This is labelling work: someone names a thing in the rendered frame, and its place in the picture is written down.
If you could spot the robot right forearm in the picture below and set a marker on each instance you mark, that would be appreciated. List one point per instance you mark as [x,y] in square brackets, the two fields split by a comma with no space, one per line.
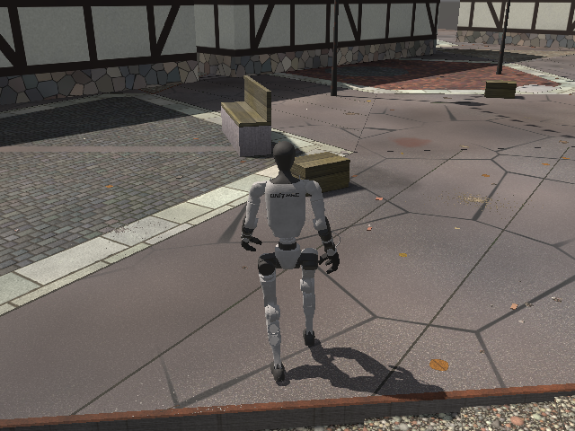
[327,240]

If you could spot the robot left forearm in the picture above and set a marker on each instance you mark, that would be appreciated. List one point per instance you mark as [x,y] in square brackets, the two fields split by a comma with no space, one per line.
[246,232]

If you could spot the right robot hand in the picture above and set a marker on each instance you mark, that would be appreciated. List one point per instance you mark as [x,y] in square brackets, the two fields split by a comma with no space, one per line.
[334,260]

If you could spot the right robot upper arm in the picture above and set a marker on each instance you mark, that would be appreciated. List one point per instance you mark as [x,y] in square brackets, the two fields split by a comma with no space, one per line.
[313,188]

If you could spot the robot right thigh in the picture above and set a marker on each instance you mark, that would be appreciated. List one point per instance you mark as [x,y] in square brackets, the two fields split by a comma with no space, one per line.
[309,264]

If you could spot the robot right foot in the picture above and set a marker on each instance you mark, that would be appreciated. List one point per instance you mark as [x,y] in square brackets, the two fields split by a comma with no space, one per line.
[309,339]

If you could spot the left robot hand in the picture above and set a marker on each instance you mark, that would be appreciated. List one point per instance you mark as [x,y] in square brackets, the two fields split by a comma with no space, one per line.
[246,246]

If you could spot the left robot upper arm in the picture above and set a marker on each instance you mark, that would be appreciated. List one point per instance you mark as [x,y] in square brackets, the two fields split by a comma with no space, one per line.
[253,203]

